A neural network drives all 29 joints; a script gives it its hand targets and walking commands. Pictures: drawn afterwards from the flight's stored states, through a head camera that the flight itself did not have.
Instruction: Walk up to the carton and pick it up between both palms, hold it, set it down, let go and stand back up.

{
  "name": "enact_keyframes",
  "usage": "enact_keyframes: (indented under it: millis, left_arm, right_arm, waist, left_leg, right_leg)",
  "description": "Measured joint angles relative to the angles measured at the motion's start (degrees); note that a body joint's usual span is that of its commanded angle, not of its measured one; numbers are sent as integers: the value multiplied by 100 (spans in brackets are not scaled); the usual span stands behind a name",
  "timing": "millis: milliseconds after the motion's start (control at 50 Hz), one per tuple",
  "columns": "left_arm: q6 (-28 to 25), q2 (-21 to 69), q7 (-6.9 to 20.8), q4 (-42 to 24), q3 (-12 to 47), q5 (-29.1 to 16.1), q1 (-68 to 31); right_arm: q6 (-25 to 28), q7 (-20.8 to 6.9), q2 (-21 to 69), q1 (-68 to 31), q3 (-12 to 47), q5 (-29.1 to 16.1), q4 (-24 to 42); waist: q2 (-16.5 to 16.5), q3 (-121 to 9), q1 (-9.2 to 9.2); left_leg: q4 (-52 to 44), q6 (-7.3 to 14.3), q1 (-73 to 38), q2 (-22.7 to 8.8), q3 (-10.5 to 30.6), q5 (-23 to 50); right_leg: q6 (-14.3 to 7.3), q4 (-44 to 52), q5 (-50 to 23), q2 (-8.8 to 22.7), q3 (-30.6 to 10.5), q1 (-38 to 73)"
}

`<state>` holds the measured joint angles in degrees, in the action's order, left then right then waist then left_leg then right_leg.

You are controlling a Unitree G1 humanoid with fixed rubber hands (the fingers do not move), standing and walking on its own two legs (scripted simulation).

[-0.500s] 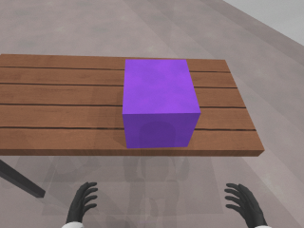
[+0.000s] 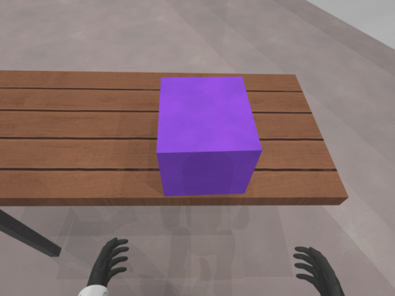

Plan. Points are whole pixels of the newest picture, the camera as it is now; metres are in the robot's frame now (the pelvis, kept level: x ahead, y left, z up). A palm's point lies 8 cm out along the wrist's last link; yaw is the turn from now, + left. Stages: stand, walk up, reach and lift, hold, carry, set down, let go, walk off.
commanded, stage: set down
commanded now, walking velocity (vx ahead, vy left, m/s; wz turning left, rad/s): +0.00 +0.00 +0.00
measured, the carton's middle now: (203, 136) +0.46 +0.03 +0.02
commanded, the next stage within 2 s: let go in 0.54 s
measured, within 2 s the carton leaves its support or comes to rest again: neither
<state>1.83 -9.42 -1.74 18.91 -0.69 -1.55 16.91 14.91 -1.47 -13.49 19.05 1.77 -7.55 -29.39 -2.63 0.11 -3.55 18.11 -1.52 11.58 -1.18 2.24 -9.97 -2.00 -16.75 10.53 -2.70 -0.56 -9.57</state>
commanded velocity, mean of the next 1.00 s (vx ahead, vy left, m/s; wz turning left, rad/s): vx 0.00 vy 0.00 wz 0.00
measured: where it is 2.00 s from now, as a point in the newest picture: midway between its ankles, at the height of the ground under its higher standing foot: outside the picture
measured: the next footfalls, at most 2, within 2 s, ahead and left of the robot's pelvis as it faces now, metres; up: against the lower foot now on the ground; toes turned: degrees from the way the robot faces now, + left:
none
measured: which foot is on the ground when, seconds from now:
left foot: down 0.00-1.00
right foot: down 0.00-1.00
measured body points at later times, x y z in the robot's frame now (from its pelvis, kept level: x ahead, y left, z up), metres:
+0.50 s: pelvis +0.00 +0.00 +0.00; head +0.03 +0.02 +0.45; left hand +0.16 +0.23 -0.09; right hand +0.17 -0.22 -0.09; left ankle -0.01 +0.14 -0.75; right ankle -0.02 -0.10 -0.75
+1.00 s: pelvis +0.00 +0.00 +0.00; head +0.03 +0.01 +0.45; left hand +0.16 +0.23 -0.09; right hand +0.16 -0.22 -0.10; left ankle -0.01 +0.14 -0.75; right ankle -0.02 -0.10 -0.75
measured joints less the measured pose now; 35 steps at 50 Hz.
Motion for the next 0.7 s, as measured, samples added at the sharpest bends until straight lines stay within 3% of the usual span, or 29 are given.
enact_keyframes:
  millis: [340,700]
  left_arm:
    - [249,-150,153,679,0,0,-388]
    - [386,-151,169,735,0,0,-507]
  right_arm:
    - [-17,170,149,-448,1,440,-800]
    - [94,170,167,-702,0,571,-1264]
  waist:
    - [47,12,0]
    - [97,56,0]
  left_leg:
    - [26,0,-4,0,-1,-4]
    - [124,-3,-9,1,-3,-94]
  right_leg:
    - [0,-33,7,0,0,0]
    - [0,-140,98,-1,0,0]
